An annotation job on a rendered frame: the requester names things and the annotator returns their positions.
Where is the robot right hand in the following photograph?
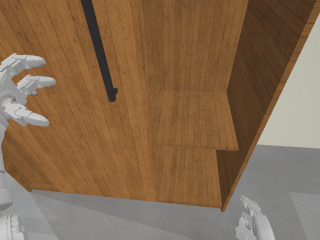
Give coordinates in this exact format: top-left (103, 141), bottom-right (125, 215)
top-left (235, 195), bottom-right (276, 240)

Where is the wardrobe door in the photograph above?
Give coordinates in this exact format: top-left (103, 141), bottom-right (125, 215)
top-left (0, 0), bottom-right (159, 202)
top-left (1, 129), bottom-right (54, 185)

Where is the robot left hand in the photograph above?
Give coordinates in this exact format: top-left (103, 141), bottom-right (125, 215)
top-left (0, 53), bottom-right (57, 127)

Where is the handle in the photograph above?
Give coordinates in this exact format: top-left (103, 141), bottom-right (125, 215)
top-left (80, 0), bottom-right (118, 102)

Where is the left robot forearm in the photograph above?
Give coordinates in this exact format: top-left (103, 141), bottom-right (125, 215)
top-left (0, 114), bottom-right (13, 216)

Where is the left robot upper arm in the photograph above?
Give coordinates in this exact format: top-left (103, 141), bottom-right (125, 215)
top-left (0, 214), bottom-right (29, 240)

